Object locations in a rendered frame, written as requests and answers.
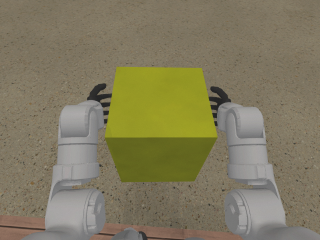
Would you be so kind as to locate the robot right forearm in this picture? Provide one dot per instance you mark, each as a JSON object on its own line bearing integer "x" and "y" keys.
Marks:
{"x": 246, "y": 140}

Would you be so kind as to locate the left robot upper arm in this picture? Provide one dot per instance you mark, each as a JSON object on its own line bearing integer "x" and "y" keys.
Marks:
{"x": 73, "y": 214}

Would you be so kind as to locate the robot left thigh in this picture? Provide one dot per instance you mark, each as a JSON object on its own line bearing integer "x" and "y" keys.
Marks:
{"x": 127, "y": 235}

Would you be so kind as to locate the left robot shin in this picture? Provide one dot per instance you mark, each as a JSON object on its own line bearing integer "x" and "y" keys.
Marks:
{"x": 130, "y": 228}

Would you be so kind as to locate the carton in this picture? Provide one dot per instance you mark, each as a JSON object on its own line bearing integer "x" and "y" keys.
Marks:
{"x": 160, "y": 126}

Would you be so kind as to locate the right robot hand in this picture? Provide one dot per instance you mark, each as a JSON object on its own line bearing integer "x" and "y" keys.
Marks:
{"x": 224, "y": 99}

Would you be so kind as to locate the robot left forearm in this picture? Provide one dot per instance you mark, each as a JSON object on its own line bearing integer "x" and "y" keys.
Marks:
{"x": 77, "y": 151}

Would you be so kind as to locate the right robot upper arm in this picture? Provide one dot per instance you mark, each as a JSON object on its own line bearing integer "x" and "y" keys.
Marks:
{"x": 257, "y": 214}

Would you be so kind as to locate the left robot hand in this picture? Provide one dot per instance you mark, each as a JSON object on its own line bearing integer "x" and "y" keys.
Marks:
{"x": 93, "y": 96}

